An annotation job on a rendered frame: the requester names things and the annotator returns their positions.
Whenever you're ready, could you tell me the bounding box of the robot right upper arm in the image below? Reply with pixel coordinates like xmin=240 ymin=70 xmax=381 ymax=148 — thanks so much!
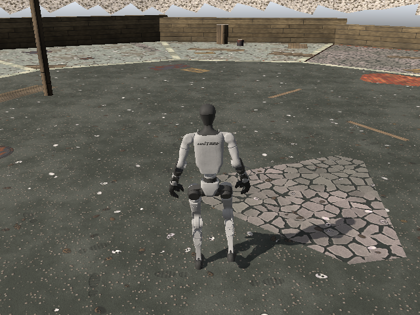
xmin=222 ymin=132 xmax=242 ymax=168

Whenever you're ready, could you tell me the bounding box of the robot right shin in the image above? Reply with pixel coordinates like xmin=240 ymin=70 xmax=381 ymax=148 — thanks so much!
xmin=224 ymin=209 xmax=234 ymax=254

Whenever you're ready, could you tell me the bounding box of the robot left hand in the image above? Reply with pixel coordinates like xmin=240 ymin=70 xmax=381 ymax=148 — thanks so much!
xmin=169 ymin=183 xmax=184 ymax=198

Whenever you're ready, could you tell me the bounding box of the robot right hand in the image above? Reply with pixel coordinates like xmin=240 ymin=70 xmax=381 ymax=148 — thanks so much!
xmin=235 ymin=180 xmax=251 ymax=194

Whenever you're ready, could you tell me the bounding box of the robot right forearm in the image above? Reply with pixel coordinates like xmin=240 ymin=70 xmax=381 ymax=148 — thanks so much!
xmin=235 ymin=158 xmax=249 ymax=183

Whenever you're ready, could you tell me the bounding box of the robot shin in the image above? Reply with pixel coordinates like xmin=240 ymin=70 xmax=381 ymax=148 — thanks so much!
xmin=224 ymin=209 xmax=234 ymax=254
xmin=192 ymin=219 xmax=202 ymax=261

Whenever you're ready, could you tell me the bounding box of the robot left shin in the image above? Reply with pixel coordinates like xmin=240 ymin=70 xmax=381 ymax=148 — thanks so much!
xmin=192 ymin=219 xmax=202 ymax=261

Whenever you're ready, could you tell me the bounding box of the robot left upper arm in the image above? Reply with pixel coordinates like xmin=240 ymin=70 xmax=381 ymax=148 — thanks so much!
xmin=177 ymin=133 xmax=195 ymax=169

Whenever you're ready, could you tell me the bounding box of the robot left forearm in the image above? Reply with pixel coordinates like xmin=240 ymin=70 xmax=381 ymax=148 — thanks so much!
xmin=170 ymin=159 xmax=183 ymax=186

